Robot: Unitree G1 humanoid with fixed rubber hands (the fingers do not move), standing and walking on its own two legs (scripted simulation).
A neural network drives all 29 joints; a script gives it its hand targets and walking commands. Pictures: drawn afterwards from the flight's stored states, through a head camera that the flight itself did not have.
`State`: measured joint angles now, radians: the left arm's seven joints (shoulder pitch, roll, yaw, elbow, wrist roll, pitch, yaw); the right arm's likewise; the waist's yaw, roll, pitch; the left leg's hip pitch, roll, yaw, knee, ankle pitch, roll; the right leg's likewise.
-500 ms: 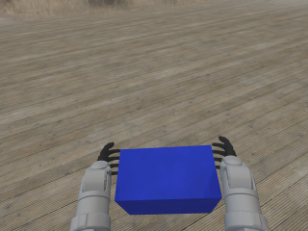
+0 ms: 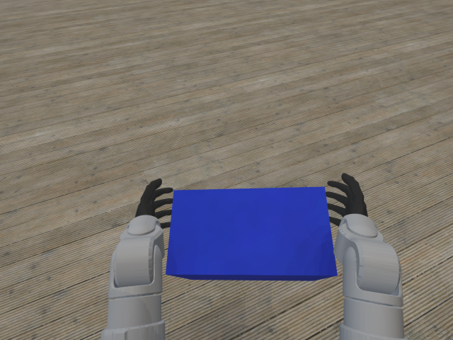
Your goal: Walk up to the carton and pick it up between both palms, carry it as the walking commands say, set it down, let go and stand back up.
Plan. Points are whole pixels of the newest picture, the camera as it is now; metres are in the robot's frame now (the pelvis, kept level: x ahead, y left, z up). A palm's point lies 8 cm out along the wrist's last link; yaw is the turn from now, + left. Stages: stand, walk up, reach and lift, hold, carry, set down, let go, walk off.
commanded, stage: carry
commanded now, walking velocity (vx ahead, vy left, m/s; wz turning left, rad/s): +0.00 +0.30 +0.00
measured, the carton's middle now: (249, 239) +0.32 -0.02 +0.00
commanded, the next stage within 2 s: none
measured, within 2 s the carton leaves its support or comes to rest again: neither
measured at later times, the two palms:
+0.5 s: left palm (50, 234) +0.27 +0.31 +0.10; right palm (257, 233) +0.28 -0.03 +0.09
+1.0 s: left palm out of the picture +0.28 +0.53 +0.09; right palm (115, 238) +0.27 +0.20 +0.10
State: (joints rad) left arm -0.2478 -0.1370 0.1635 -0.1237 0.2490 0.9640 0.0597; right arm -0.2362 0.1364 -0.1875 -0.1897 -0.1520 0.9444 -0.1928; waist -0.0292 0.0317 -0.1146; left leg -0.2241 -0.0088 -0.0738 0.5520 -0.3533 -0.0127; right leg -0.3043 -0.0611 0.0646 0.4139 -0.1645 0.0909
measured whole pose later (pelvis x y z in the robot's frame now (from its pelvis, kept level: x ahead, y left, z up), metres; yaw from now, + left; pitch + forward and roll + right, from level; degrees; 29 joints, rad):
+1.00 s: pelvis +0.00 +0.38 -0.01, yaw -4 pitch +5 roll -2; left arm -0.17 -0.13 0.08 -0.48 0.15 1.25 0.20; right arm -0.17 0.14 -0.16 -0.44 -0.16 1.17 -0.15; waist 0.02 -0.04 -0.09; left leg -0.44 -0.06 0.13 0.62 -0.28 0.13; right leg -0.54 -0.07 -0.10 1.12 -0.48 0.10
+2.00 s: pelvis -0.05 +0.73 -0.01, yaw -5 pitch +3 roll +0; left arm -0.13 -0.13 0.13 -0.48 0.15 1.27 0.16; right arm -0.15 0.13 -0.10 -0.47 -0.16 1.26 -0.18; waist 0.01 0.04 -0.08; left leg -0.40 -0.11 0.18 0.56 -0.23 0.06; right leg -0.34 -0.06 -0.16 0.63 -0.36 0.04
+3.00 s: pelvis -0.07 +0.81 -0.01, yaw -4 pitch +2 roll -1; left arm -0.14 -0.13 0.10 -0.47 0.15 1.30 0.17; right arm -0.14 0.13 -0.12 -0.45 -0.17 1.27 -0.16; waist 0.01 0.00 -0.11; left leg -0.38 0.02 0.03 0.59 -0.25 0.01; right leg -0.29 -0.08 -0.15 0.58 -0.32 0.02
